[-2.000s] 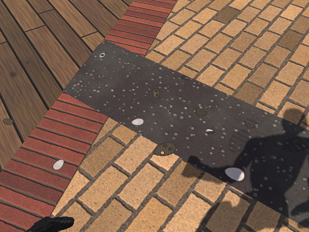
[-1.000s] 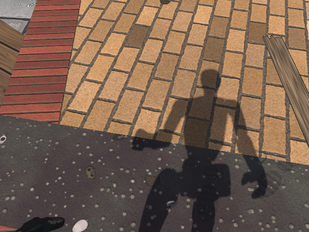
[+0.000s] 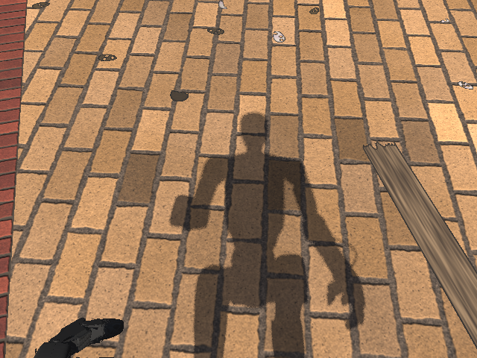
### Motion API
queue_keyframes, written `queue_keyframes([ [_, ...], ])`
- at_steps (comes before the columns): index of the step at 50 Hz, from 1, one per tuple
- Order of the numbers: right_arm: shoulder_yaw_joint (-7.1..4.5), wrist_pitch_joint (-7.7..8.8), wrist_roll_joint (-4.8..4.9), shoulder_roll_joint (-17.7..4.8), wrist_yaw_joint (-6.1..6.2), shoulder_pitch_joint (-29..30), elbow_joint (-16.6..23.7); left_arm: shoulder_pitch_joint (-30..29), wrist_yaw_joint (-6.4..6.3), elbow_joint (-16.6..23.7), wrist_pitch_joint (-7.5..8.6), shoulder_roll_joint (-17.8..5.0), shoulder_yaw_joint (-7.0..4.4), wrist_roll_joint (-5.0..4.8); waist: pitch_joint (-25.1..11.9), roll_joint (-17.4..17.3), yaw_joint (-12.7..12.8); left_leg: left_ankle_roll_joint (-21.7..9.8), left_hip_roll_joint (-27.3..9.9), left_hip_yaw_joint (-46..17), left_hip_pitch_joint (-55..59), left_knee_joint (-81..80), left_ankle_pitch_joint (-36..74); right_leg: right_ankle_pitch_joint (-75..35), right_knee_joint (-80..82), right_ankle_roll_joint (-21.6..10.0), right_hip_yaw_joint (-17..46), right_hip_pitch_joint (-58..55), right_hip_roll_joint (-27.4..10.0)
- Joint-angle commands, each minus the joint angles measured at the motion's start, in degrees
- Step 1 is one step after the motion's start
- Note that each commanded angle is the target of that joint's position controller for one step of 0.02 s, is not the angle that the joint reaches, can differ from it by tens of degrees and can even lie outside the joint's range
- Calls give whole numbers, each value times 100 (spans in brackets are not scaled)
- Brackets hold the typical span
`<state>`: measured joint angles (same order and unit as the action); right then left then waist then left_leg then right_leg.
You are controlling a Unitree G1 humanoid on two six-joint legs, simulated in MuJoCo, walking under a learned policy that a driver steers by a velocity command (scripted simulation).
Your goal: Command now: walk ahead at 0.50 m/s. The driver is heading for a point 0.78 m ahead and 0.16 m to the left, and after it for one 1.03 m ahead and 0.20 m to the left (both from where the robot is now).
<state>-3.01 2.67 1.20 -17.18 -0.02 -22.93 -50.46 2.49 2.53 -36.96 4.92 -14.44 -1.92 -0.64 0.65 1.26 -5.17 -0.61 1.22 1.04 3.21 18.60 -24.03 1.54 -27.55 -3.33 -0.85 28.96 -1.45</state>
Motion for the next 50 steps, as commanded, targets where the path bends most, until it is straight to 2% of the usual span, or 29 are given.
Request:
queue_keyframes([
  [1, -53, 33, -170, -595, 69, 209, 458, 2246, -127, -164, 35, -1448, -524, 93, -1728, 150, 1330, -408, -784, -98, -1606, 3273, 3400, -341, -228, -712, 1163, -3629, -1036],
  [2, 123, 164, -117, 10, 6, -571, 496, 2321, -91, -271, 18, -1725, -561, 73, -2348, 1658, 862, -106, 235, -297, -3837, 5041, -747, 903, 394, -1599, 3828, -5300, -2139],
  [3, -9, 267, -3, -625, -44, -115, 436, 2326, -100, -225, -1, -1153, -424, 5, -2077, 981, 1163, -157, -63, -883, -4492, 5568, -928, 1735, 787, -1402, 4006, -5114, -1990],
  [4, -75, 331, 105, -829, -80, 467, 638, 1935, -123, -204, -5, -1002, -353, 3, -1224, 691, 1124, -201, -327, -717, -4801, 5564, -411, 1579, 940, -1191, 3178, -4371, -1807],
  [5, -57, 351, 65, -754, -64, 760, 697, 1564, -125, -172, -13, -950, -321, 34, -758, 219, 948, -174, -584, -548, -4638, 5303, 100, 1003, 1095, -1098, 2615, -3550, -1588],
  [6, -80, 332, -29, -712, -53, 870, 710, 1299, -106, -158, -9, -818, -285, 74, -427, 102, 778, -122, -734, -513, -4438, 4985, 402, 491, 1283, -1076, 2209, -2900, -1397],
  [7, -88, 278, -38, -643, -59, 712, 679, 1157, -100, -152, 18, -727, -255, 121, -381, 263, 572, -83, -865, -560, -4081, 4824, 610, 201, 1453, -1063, 1948, -2488, -1274],
  [10, -42, 112, -64, -384, -21, 611, 631, 1103, -95, -288, 119, -775, -280, 50, -210, 298, 383, 93, -947, -473, -3870, 4327, 877, -174, 1860, -1160, 1388, -1917, -1151],
  [13, -9, 99, -120, -299, -13, 1180, 801, 1279, -164, -458, 110, -930, -325, 53, 23, 169, 499, 219, -981, -432, -4167, 3377, 1768, -342, 2042, -1113, 961, -1896, -1047],
  [17, 52, 184, -85, -171, -97, 1954, 966, 1583, -218, -661, 47, -1067, -347, 1, 174, 159, 792, 195, -740, -214, -3837, 1953, 2867, -269, 2049, -872, 478, -1980, -854],
  [20, 52, 221, -35, -219, -176, 2395, 1130, 1897, -227, -872, -22, -1144, -370, -45, 265, 187, 950, 110, -630, -208, -3848, 1461, 2876, -148, 1878, -830, 539, -2447, -1068],
  [22, 30, 246, -29, -300, -235, 2511, 1220, 1946, -251, -973, -83, -1184, -393, -67, 297, 235, 911, -35, -589, -251, -3897, 1226, 2532, -299, 1657, -749, 616, -2841, -1260],
  [24, -14, 269, -40, -418, -266, 2315, 1199, 1890, -281, -1033, -146, -1243, -419, -73, 178, 320, 744, -191, -489, -173, -3556, 1075, 2105, -829, 1330, -635, 651, -3113, -1356],
  [25, -75, 279, -54, -524, -258, 1936, 1102, 1772, -295, -1031, -178, -1272, -422, -77, -37, 349, 496, -300, -332, -10, -2973, 939, 2005, -1621, 878, -535, 535, -3124, -1254],
  [26, -208, 277, -75, -753, -217, 1140, 847, 1752, -309, -1030, -209, -1155, -375, -52, -538, 250, 133, -457, -182, 130, -1853, 885, 2046, -2241, -64, -386, 304, -2915, -959],
  [27, -341, 262, -124, -1160, -159, 138, 645, 1816, -332, -910, -210, -879, -248, 64, -1377, -271, -218, -791, -1000, -751, -192, 1105, 2313, -1168, -1712, -164, 19, -1942, -626],
  [28, -450, 220, -144, -1658, -160, -204, 530, 2515, -278, -798, -88, -216, -50, 67, -2032, -1835, 114, -1746, -2256, -3486, 1762, 521, 1101, 2206, -3776, 251, -38, 457, 441],
  [29, -303, 215, -47, -1089, -173, -241, 562, 2241, -246, -897, 34, -702, -144, -23, -2106, -1477, -126, -1754, -2284, -4252, 1832, -52, 226, 3186, -4538, 226, 759, 1182, 322],
  [30, -223, 228, -59, -870, -158, 153, 625, 1729, -213, -739, 109, -1030, -237, -166, -1264, -1121, -98, -1496, -2120, -3462, 1193, -142, 256, 2782, -4693, 139, 731, 1600, 30],
  [31, -189, 227, -98, -757, -145, 520, 696, 1381, -234, -658, 134, -987, -220, -154, -826, -676, 41, -1353, -1904, -2811, 450, -213, 727, 2263, -4471, 115, 557, 1494, -263],
  [32, -147, 232, -138, -604, -156, 805, 719, 1195, -257, -627, 123, -945, -237, -59, -454, -499, 190, -1303, -1712, -2355, -250, -373, 1304, 1916, -4102, 140, 495, 1303, -435],
  [33, -101, 258, -196, -467, -159, 959, 741, 1283, -260, -650, 69, -901, -260, -22, -383, -623, 385, -1252, -1566, -2048, -686, -521, 1705, 1668, -3876, 150, 547, 935, -582],
  [34, -99, 278, -196, -441, -169, 1010, 733, 1400, -259, -693, 5, -801, -249, -19, -363, -675, 486, -1271, -1494, -1870, -932, -677, 1889, 1552, -3728, 183, 538, 694, -614],
  [36, -128, 338, -141, -528, -161, 966, 651, 1422, -276, -712, -102, -631, -219, 5, -258, -601, 575, -1358, -1461, -1523, -1213, -927, 2200, 1371, -3386, 278, 475, 629, -659],
  [38, -169, 345, -133, -664, -110, 855, 555, 1062, -293, -596, -137, -585, -203, 45, -74, -473, 529, -1388, -1450, -1275, -1236, -1105, 2405, 877, -2841, 387, 457, 913, -695],
  [42, -182, 289, -94, -746, -32, 605, 393, 371, -236, -459, -83, -454, -156, 38, 103, -456, 313, -1149, -1196, -687, -1120, -1201, 2516, -357, -1478, 430, 318, 876, -572],
  [46, -201, 193, -14, -820, 2, 89, 146, -429, -141, -220, 6, -417, -126, 2, 295, -411, 42, -1116, -1242, -778, -869, -993, 2384, -649, -547, 463, 231, 646, -313],
  [48, -223, 125, 9, -851, 29, -14, 84, -650, -76, -132, 67, -476, -133, -18, 340, -461, 30, -1088, -1372, -959, -606, -753, 2384, -458, -240, 419, 289, 601, -233],
  [50, -262, 73, 19, -912, 69, 21, 60, -531, -42, -144, 125, -628, -181, -19, 269, -575, 190, -990, -1498, -1178, -426, -468, 2511, -134, -3, 324, 345, 261, -169],
])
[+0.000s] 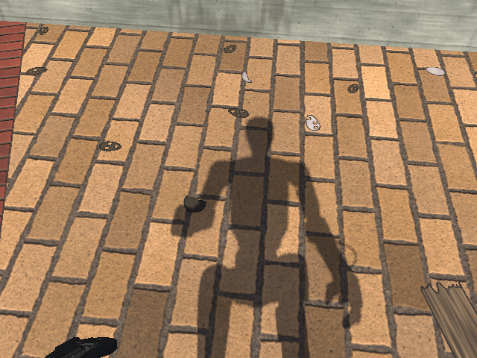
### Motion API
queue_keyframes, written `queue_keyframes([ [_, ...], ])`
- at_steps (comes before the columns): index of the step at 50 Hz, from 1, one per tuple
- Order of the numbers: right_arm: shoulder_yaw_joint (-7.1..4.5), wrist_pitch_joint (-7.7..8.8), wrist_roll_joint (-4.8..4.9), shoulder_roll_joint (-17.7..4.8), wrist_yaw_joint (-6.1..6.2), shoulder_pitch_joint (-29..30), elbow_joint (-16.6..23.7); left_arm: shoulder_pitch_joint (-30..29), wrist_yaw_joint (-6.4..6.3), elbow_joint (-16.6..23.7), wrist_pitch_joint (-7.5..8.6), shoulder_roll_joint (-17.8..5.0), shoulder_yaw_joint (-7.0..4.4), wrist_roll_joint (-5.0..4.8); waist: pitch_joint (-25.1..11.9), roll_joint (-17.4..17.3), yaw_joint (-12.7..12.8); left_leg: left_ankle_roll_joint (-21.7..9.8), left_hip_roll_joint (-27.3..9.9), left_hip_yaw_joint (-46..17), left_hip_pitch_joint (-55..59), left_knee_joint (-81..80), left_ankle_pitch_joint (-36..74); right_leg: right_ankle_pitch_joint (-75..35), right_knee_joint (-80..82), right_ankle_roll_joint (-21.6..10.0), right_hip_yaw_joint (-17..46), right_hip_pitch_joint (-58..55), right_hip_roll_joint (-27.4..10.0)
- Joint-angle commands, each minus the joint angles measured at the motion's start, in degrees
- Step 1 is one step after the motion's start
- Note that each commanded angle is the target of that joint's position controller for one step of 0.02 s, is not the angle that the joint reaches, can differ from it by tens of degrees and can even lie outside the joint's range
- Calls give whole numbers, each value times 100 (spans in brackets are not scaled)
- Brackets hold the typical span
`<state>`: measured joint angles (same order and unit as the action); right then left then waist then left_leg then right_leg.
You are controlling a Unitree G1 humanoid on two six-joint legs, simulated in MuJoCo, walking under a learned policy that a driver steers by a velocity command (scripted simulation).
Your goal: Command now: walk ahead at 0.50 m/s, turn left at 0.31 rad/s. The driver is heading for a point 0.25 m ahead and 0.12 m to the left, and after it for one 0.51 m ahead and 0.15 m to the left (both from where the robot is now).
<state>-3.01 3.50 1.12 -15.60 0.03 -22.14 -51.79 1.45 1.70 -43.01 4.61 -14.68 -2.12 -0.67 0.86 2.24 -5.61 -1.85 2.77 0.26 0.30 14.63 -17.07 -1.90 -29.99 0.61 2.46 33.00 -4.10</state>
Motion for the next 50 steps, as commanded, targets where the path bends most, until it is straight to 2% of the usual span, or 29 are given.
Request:
queue_keyframes([
  [1, -282, -34, 27, -1103, 77, -6, 194, -218, 37, 404, 180, -691, -196, -16, 147, -749, 372, -813, -1662, -1161, -114, 148, 2062, 409, 314, -134, -41, -499, 158],
  [2, -274, -51, 29, -1081, 83, 97, 214, 279, 11, 261, 201, -821, -274, -3, -112, -748, 667, -700, -1495, -1065, -218, 652, 2631, 478, 507, -255, -161, -1260, 260],
  [3, -199, -48, -18, -871, 78, 110, 260, 1125, -43, 35, 219, -1109, -407, 51, -748, -632, 1028, -519, -1145, -843, -680, 1690, 2719, 379, 355, -468, -50, -2626, 69],
  [4, -58, -39, -173, -467, 81, 109, 460, 2134, -107, -80, 194, -1544, -518, 124, -1732, 194, 1364, -265, -622, -479, -1819, 3559, 1057, 360, 153, -798, 1153, -4322, -1105],
  [5, 41, 64, -11, -51, 72, -610, 585, 2095, -84, -138, 120, -1772, -549, 163, -2245, 1854, 911, 28, 84, -400, -3726, 5172, -1794, 968, 851, -1589, 3513, -5577, -2151],
  [6, -120, 83, 88, -739, 91, -326, 479, 1818, -91, 3, 106, -1145, -391, 134, -1744, 1031, 1056, 89, -250, -884, -4147, 5783, -1747, 822, 1024, -1441, 3274, -5095, -1969],
  [7, -212, 62, 114, -963, 107, 92, 590, 1446, -115, 62, 106, -873, -305, 121, -1093, 678, 1002, 119, -425, -776, -4249, 5833, -1346, -242, 950, -1258, 2203, -4399, -1819],
  [8, -228, 1, 68, -877, 140, 213, 583, 1112, -107, 73, 101, -745, -260, 143, -834, 274, 803, 209, -633, -652, -3976, 5715, -1052, -1302, 957, -1174, 1500, -3729, -1579],
  [9, -266, -85, 12, -812, 156, 258, 597, 849, -96, 47, 84, -604, -236, 136, -580, 240, 645, 270, -766, -595, -3768, 5476, -877, -1820, 1037, -1137, 966, -3169, -1394],
  [12, -248, -369, 42, -445, 145, 206, 750, 495, -133, -42, 108, -682, -277, 202, -341, 472, 357, 399, -858, -371, -3215, 5014, -458, -2097, 1492, -1241, 121, -2227, -1244],
  [15, -215, -449, -20, -344, 102, 515, 1020, 365, -253, -122, 47, -904, -361, 164, -330, 387, 357, 426, -906, -255, -3154, 4039, 333, -2052, 1668, -1289, -422, -2201, -1242],
  [21, -271, -515, -57, -512, -145, 1211, 1441, 407, -322, -264, -183, -1133, -425, -9, -371, 297, 570, 201, -753, 65, -2673, 2616, 954, -1488, 1342, -1075, -974, -2679, -1304],
  [23, -328, -568, -62, -619, -195, 1277, 1568, 385, -308, -290, -254, -1232, -464, -96, -311, 324, 534, 52, -671, 156, -2598, 2306, 593, -1351, 967, -955, -946, -2847, -1419],
  [25, -420, -570, -82, -742, -183, 934, 1529, 344, -316, -316, -314, -1172, -462, -162, -432, 170, 300, -200, -380, 354, -1870, 1505, 1029, -1394, 52, -627, -1163, -2760, -1191],
  [26, -577, -548, -100, -1154, -84, 528, 1454, 734, -289, -411, -327, -1012, -431, -65, -706, -490, 211, -456, -453, -51, -955, 1081, 2763, -814, -1028, -245, -1388, -2342, -764],
  [27, -731, -548, -153, -1898, 55, 391, 1552, 868, -242, -205, -304, -692, -317, 227, -941, -2097, 445, -1308, -1867, -2084, 384, 1196, 5444, 2694, -2951, 291, -1590, -499, 49],
  [28, -613, -462, -245, -1707, 6, 459, 1717, 757, -216, -113, -300, -690, -270, 224, -1793, -1847, 320, -2236, -2545, -3394, 698, 884, 4609, 4383, -4177, 369, -364, 230, 559],
  [29, -534, -369, -197, -1425, -68, 616, 1762, 410, -203, -101, -322, -932, -333, 49, -1623, -1088, 185, -2048, -2306, -2957, 420, 704, 4034, 4084, -4436, 266, 85, 419, 372],
  [30, -492, -304, -121, -1266, -56, 882, 1751, 279, -238, -70, -343, -892, -331, -17, -1228, -812, 330, -1700, -2000, -2481, 42, 684, 3399, 3620, -4254, 170, 136, 516, 240],
  [31, -455, -307, -51, -1131, -25, 1107, 1763, 265, -304, -128, -374, -895, -344, 53, -965, -518, 434, -1424, -1774, -2228, -318, 602, 2830, 3233, -3889, 166, 163, 497, 128],
  [32, -422, -340, -37, -1061, 34, 1318, 1801, 257, -356, -127, -414, -979, -378, 101, -848, -633, 556, -1290, -1621, -2068, -717, 499, 2456, 2942, -3556, 173, 191, 244, 82],
  [34, -420, -384, -138, -1080, 100, 1431, 1887, 365, -362, -155, -453, -900, -370, 93, -847, -849, 663, -1237, -1409, -1966, -1086, 389, 2303, 2614, -3167, 222, 126, -162, 249],
  [38, -474, -416, -97, -1184, 189, 1351, 1911, 316, -370, -155, -463, -719, -300, 81, -904, -867, 580, -1204, -1265, -2043, -1201, 387, 1712, 2331, -2087, 357, 200, -497, 407],
  [42, -474, -486, -113, -1170, 185, 1422, 1951, 253, -314, -121, -443, -775, -307, 47, -759, -1071, 498, -1110, -1144, -2415, -1477, 308, 698, 2195, -1383, 349, 252, -877, 525],
  [45, -415, -533, -119, -1068, 165, 1431, 1947, 439, -234, -162, -381, -814, -314, 32, -788, -1169, 488, -1014, -1166, -2578, -1370, 499, 778, 2149, -796, 235, 163, -1213, 491],
  [47, -357, -588, -72, -988, 180, 1482, 1927, 743, -161, -255, -334, -754, -309, 59, -764, -1121, 671, -792, -989, -2475, -1563, 765, 826, 1488, 259, 45, -27, -1874, 491],
  [48, -317, -595, -67, -877, 188, 1284, 1864, 839, -147, -269, -328, -885, -336, 133, -711, -884, 666, -537, -762, -2280, -1841, 1023, 525, 1127, 727, -134, 192, -2278, 174],
  [49, -232, -583, -139, -597, 184, 1072, 1853, 891, -166, -209, -344, -1248, -385, 251, -709, 212, 501, -176, -160, -1590, -2416, 2132, -562, 809, 1195, -533, 1303, -2664, -941],
  [50, -309, -524, -78, -784, 183, 1212, 2053, 703, -182, -222, -359, -1492, -420, 363, -309, 1446, 388, 96, 495, -788, -3004, 3003, -1661, 342, 1493, -1470, 2495, -2062, -1771],
])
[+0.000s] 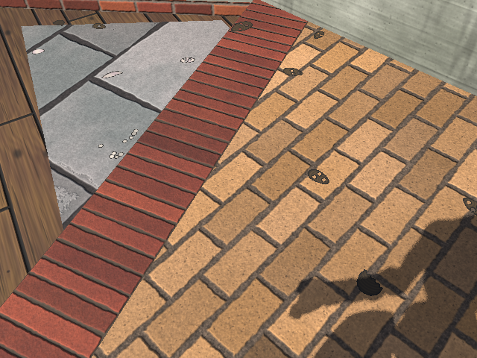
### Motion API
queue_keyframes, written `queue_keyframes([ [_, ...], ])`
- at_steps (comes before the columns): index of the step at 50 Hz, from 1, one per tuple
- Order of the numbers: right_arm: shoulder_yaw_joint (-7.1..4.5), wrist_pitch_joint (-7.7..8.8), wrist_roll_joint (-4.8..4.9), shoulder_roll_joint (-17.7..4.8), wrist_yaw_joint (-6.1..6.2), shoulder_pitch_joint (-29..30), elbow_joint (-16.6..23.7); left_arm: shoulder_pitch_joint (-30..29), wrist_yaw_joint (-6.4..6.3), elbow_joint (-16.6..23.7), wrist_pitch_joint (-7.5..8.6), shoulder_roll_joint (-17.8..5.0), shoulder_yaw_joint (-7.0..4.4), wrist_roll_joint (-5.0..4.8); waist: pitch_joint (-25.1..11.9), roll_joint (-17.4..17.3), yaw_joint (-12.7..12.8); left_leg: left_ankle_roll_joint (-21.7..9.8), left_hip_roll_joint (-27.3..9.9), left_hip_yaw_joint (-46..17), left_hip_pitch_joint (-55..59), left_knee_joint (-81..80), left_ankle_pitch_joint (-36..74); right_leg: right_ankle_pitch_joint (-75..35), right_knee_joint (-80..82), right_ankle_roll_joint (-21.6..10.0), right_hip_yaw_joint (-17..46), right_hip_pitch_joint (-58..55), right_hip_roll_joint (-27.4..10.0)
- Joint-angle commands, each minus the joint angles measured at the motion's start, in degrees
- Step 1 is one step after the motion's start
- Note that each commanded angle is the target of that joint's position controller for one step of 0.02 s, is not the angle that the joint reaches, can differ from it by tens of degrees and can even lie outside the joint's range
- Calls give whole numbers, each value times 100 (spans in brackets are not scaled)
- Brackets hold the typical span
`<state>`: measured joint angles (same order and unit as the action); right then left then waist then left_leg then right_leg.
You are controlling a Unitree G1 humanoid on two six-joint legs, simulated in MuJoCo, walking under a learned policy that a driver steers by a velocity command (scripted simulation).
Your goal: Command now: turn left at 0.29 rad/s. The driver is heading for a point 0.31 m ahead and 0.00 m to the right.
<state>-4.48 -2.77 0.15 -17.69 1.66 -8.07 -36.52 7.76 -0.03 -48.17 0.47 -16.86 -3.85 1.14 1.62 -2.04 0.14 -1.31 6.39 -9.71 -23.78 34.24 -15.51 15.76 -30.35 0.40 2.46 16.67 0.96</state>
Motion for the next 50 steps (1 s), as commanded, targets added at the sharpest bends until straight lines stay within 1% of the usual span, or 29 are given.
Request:
queue_keyframes([
  [1, -273, 148, -48, -969, 32, -104, 415, -206, -39, 474, 98, -1031, -192, 184, -304, 1416, -43, 208, -104, -85, -528, 2098, -1812, -1349, 1577, -1673, 2514, -197, -2282],
  [2, -341, 139, 4, -1056, 17, -193, 294, -390, -78, 508, 110, -929, -168, 94, -282, 1122, -134, 268, -71, -110, -584, 2604, -1522, -1418, 1463, -1481, 2048, -262, -1994],
  [4, -277, 49, -34, -732, 51, -407, 85, -504, -107, 498, 126, -710, -90, -97, -225, 949, -180, 468, -148, -146, -688, 2909, -1105, -1617, 1271, -1212, 1475, -547, -1612],
  [6, -155, 36, 1, -389, 29, -357, 46, -377, -113, 396, 86, -529, -15, -107, -238, 979, -141, 590, -253, 92, -428, 2340, -945, -1926, 1184, -1151, 1001, -685, -1317],
  [9, 16, 88, 4, -94, -15, 51, 121, -119, -111, 261, -8, -663, -38, -86, -402, 1300, 152, 653, -565, 688, 328, 662, -972, -2293, 979, -1097, 734, -921, -1169],
  [11, -27, 100, 65, -239, -20, -87, 2, 26, -98, 186, -55, -815, -59, -132, -446, 1301, 135, 596, -517, 884, 855, -460, -353, -2514, 795, -1094, 820, -968, -1207],
  [13, -55, 98, 13, -425, -5, -276, -142, 258, -67, 72, 3, -710, -5, -192, -427, 1051, 65, 344, -640, 688, 1734, -1666, 1019, -2309, 747, -749, 808, -647, -1115],
  [14, -96, 85, -34, -724, 45, -337, -112, 326, -22, 79, 95, -597, 48, -81, -644, 534, 151, 161, -1137, 177, 2333, -1394, 2306, -1915, 557, -428, 604, -294, -941],
  [15, -136, 63, -73, -945, 42, -239, -185, 531, 33, 53, 182, -452, 78, -11, -724, -312, 440, -164, -1319, 54, 2157, -907, 2426, -1014, 641, -114, 112, -255, -477],
  [16, -69, 83, -94, -572, -32, -173, -182, 219, 37, 12, 196, -506, 94, 15, -723, -276, 194, -275, -1204, 106, 1784, -945, 1704, -712, 603, 111, -45, -581, -391],
  [17, -15, 116, -130, -395, -73, -169, -221, -23, 36, 13, 179, -580, 75, -9, -562, -134, 92, -225, -1109, 139, 1626, -1027, 1313, -722, 523, 188, -89, -584, -346],
  [21, 33, 256, -116, -374, -79, -227, -421, -14, -68, -119, 28, -513, 81, -53, -198, -280, 125, -85, -1024, 165, 1203, -1143, 1137, -870, 469, 142, -84, -624, -370],
  [26, 81, 308, -103, -340, -53, -227, -611, 32, -127, -377, -22, -484, 70, -56, -32, -113, 129, -76, -983, 146, 1049, -1237, 751, -778, 539, 214, -91, -667, -364],
  [28, 40, 282, -63, -459, -18, -398, -742, 94, -147, -495, -31, -440, 68, -98, -73, -209, 45, -211, -952, 47, 1087, -1456, -918, 186, 221, 203, -408, -478, -106],
  [30, -48, 263, -13, -767, -5, -670, -807, -121, -145, -397, 40, -419, 60, -162, 283, -675, -169, -659, -1501, -885, 1049, -2084, -2855, 945, -616, 123, -660, 387, 100],
  [32, -76, 351, 19, -840, 14, -812, -874, -302, -89, -256, 206, -452, 38, -253, 637, -965, -236, -1094, -2140, -1836, 949, -2513, -3093, 1124, -1359, -122, -328, 948, -173],
  [33, -68, 413, 24, -776, 18, -775, -882, -260, -43, -256, 289, -491, 16, -294, 670, -996, -196, -1173, -2275, -1946, 1120, -2519, -2792, 1318, -1557, -257, -184, 1197, -322],
  [35, -57, 461, 112, -689, 5, -516, -822, -63, 64, -328, 429, -465, 18, -327, 564, -781, -13, -1056, -2181, -1555, 1251, -2382, -2134, 1332, -939, -474, -189, 943, -441],
  [36, -56, 453, 165, -692, -11, -228, -759, 263, 101, -499, 477, -435, 10, -309, 412, -636, 208, -893, -1909, -1074, 905, -2241, -1703, 706, -264, -519, -381, 110, -327],
  [37, -48, 433, 169, -659, -20, -61, -730, 782, 118, -777, 494, -419, -26, -269, 203, -522, 451, -739, -1606, -624, 485, -1937, -1382, -216, 282, -455, -612, -906, -112],
  [38, 0, 442, 105, -468, -27, -32, -713, 1251, 120, -1005, 479, -474, -71, -209, 54, -268, 600, -573, -1290, -218, 97, -1339, -1045, -387, 398, -366, -482, -1630, -67],
  [39, 126, 476, 28, -36, -59, 36, -633, 1881, 88, -1123, 482, -751, -130, -174, -171, 761, 765, -211, -752, 504, -558, 307, -846, 368, 1075, -584, 913, -2315, -1013],
  [40, 122, 576, 91, 10, -25, 69, -331, 2226, 138, -1114, 510, -1472, -253, -160, -211, 2021, 756, 30, -186, 826, -1719, 1764, -1733, 1474, 2043, -1476, 3443, -2667, -2221],
  [41, 33, 658, 267, -342, -11, 5, -384, 1815, 142, -1009, 568, -1188, -151, -97, 138, 1445, 565, -41, -554, 365, -2180, 2713, -1846, 2418, 2274, -1791, 3959, -2284, -2506],
  [42, 8, 725, 312, -465, -53, -52, -452, 1398, 112, -838, 605, -858, -64, -131, 519, 1081, 411, -152, -858, 277, -2481, 2963, -1191, 2494, 2267, -1594, 3387, -2125, -2268],
  [44, -30, 794, 153, -461, -98, -60, -590, 1109, 110, -697, 608, -702, 8, -153, 541, 801, 287, -195, -1163, 480, -2476, 2733, -208, 1312, 2274, -1178, 2306, -2069, -1812],
  [46, -40, 780, 46, -353, -158, 28, -623, 1218, 90, -711, 548, -478, 106, -94, 381, 800, 264, -55, -1169, 729, -1965, 2345, 304, -1138, 2164, -969, 1293, -1924, -1424],
  [48, 19, 738, 16, -102, -192, 92, -603, 1343, 15, -759, 455, -550, 114, -74, 171, 754, 232, 154, -1036, 1014, -1606, 1859, 534, -3366, 1900, -952, 544, -1845, -1208],
  [50, 119, 711, 42, 132, -205, 433, -503, 1301, -71, -746, 356, -621, 126, -55, 125, 697, 264, 252, -902, 1203, -1003, 947, 977, -3976, 1826, -861, 45, -1425, -977],
])
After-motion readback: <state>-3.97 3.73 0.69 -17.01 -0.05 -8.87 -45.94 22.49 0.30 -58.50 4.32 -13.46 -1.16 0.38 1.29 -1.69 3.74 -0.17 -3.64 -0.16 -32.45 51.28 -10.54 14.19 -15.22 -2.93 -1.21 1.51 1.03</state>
